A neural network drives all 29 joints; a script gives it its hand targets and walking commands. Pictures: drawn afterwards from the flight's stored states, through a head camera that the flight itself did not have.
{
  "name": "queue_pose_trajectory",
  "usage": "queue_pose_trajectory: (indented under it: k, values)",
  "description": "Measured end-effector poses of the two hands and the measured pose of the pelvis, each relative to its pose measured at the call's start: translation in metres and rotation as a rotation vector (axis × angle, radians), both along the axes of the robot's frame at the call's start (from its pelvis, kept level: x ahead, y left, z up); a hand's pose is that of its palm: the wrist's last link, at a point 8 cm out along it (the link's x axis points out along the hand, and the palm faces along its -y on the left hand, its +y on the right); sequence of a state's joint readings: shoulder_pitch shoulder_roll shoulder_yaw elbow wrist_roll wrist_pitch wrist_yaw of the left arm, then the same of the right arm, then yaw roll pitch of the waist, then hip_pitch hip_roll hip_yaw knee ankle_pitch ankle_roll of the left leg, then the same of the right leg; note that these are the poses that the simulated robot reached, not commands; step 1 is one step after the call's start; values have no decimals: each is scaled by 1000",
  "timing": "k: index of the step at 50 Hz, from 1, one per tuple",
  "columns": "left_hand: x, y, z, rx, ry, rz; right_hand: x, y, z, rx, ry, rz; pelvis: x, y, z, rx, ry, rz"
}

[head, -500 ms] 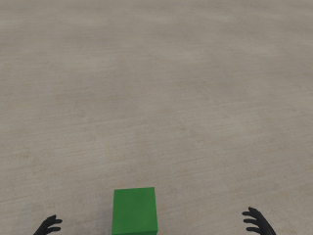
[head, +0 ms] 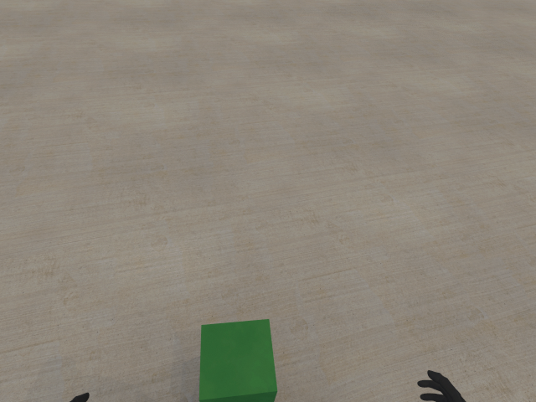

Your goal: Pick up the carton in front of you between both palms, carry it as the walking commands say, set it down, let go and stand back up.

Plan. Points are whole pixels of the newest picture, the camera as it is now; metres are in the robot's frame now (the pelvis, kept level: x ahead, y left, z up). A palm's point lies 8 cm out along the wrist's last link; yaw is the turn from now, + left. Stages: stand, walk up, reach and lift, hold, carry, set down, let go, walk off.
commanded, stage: stand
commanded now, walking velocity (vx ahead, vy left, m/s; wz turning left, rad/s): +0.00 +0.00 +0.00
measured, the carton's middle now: (237, 368) +0.35 +0.05 -0.65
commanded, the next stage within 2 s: none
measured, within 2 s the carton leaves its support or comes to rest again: neither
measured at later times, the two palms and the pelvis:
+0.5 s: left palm out of the picture +0.07 +0.30 -0.10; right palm out of the picture +0.08 -0.31 -0.09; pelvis -0.01 +0.00 +0.00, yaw +0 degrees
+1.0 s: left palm out of the picture +0.07 +0.31 -0.10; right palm out of the picture +0.08 -0.32 -0.09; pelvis -0.01 +0.00 +0.01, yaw +1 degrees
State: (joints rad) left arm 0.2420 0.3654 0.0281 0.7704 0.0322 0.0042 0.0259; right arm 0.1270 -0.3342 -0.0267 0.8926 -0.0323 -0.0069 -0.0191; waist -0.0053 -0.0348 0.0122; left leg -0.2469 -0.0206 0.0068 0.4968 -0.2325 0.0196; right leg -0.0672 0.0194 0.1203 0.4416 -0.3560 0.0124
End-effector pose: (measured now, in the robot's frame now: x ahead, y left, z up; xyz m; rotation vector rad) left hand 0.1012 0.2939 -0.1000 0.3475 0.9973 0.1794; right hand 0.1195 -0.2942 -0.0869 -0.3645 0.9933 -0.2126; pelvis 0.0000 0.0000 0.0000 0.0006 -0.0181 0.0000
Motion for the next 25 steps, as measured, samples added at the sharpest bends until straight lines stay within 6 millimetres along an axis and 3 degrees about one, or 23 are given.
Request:
queue_pose_trajectory:
  k: [12,25]
  values:
    - [-20,2,-3,1,47,8,-20,-9,-1,-8,41,-21,-9,-1,3,-1,-14,2]
    - [-28,7,-2,15,80,18,-37,-14,-6,-2,93,-42,-13,-2,5,-1,-22,6]
